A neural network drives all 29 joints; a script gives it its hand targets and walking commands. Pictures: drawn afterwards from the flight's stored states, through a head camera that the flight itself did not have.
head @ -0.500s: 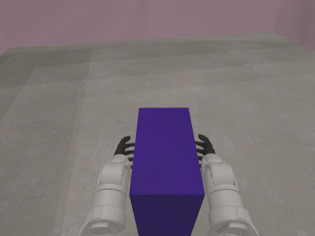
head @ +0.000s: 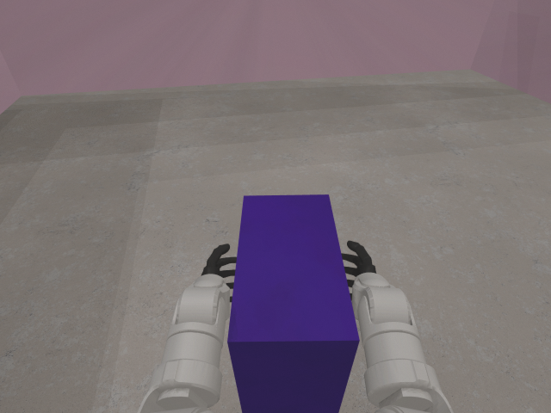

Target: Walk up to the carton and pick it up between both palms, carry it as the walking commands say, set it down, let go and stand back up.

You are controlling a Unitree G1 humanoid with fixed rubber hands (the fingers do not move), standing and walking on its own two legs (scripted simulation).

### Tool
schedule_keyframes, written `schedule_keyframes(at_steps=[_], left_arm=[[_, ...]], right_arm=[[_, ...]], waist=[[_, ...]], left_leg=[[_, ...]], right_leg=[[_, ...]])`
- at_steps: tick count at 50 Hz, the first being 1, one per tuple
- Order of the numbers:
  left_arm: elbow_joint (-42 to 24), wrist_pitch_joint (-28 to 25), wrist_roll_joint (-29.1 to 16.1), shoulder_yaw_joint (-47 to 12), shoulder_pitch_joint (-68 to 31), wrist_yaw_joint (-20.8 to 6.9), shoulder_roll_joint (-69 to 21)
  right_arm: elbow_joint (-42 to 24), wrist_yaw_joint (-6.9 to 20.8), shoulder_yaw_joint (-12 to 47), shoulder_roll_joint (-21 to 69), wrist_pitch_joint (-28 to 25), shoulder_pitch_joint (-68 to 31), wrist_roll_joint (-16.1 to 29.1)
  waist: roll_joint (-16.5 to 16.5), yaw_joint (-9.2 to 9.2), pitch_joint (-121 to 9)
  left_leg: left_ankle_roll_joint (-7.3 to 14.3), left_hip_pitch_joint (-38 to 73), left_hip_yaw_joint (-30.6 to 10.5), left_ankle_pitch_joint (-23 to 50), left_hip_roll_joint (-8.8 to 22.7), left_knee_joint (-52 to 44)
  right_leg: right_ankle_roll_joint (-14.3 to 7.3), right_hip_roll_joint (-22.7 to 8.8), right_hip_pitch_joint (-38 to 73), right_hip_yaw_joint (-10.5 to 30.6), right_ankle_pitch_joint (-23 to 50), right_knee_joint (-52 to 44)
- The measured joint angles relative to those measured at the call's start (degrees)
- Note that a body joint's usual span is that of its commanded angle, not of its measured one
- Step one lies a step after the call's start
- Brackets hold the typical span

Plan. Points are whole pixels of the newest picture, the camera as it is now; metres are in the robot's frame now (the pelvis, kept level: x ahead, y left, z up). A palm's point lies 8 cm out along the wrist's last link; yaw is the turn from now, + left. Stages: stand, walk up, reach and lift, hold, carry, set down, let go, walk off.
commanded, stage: hold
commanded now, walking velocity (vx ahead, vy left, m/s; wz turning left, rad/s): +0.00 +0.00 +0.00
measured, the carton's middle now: (287, 311) +0.32 +0.00 -0.01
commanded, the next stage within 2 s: carry in 1.26 s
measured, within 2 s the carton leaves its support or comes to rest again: neither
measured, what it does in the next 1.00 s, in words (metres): stands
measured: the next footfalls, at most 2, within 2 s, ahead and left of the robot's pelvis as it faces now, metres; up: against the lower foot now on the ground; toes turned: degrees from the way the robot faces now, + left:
none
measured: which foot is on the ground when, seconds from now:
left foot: down 0.00-1.00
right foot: down 0.00-1.00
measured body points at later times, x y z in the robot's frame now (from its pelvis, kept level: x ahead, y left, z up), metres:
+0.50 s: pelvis +0.00 +0.00 +0.00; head -0.05 +0.00 +0.45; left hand +0.32 +0.12 +0.05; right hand +0.33 -0.12 +0.05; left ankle +0.05 +0.12 -0.74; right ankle +0.05 -0.12 -0.74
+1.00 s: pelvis +0.00 +0.00 +0.00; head -0.06 +0.01 +0.45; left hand +0.32 +0.12 +0.05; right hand +0.32 -0.12 +0.06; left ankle +0.05 +0.12 -0.74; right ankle +0.05 -0.12 -0.74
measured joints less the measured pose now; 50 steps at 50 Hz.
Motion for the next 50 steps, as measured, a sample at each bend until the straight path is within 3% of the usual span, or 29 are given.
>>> schedule_keyframes(at_steps=[12,33,50], left_arm=[[1.0,-0.8,0.5,1.9,-1.2,-0.1,-0.4],[-1.6,0.2,-0.5,-2.4,1.6,-0.2,0.6],[-0.4,0.6,0.0,-1.8,0.9,-0.2,0.3]], right_arm=[[1.0,-0.1,-2.1,0.5,-0.8,-1.4,-0.4],[-1.7,-0.6,2.7,-0.7,0.4,1.8,1.4],[-1.1,-0.1,1.6,-0.6,0.8,1.5,0.8]], waist=[[-0.1,0.16,0.5],[-0.1,-0.07,-0.4],[-0.2,-0.25,-0.7]], left_leg=[[-0.2,-0.6,-0.3,-0.4,0.1,1.4],[0.0,-0.1,-0.4,-0.4,0.1,-0.1],[0.3,-0.3,0.0,-0.4,-0.2,0.5]], right_leg=[[-0.2,0.3,-0.5,-0.3,-0.4,1.3],[-0.1,0.1,0.2,-0.3,-0.3,-0.5],[0.2,-0.1,0.0,0.0,-0.2,-0.1]])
